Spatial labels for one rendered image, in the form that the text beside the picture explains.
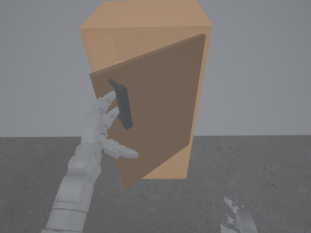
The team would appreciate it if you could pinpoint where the right robot hand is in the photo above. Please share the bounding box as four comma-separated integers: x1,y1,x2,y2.
220,196,258,233

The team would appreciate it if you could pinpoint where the handle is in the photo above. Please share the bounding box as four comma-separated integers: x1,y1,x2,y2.
108,79,133,130

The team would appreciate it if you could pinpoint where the robot left forearm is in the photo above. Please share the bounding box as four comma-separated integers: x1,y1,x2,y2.
41,143,102,233

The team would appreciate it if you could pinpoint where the cupboard door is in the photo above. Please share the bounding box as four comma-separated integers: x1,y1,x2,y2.
89,33,206,190

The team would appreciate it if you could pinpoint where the left robot hand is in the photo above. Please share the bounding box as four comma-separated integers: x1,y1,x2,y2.
81,91,138,159

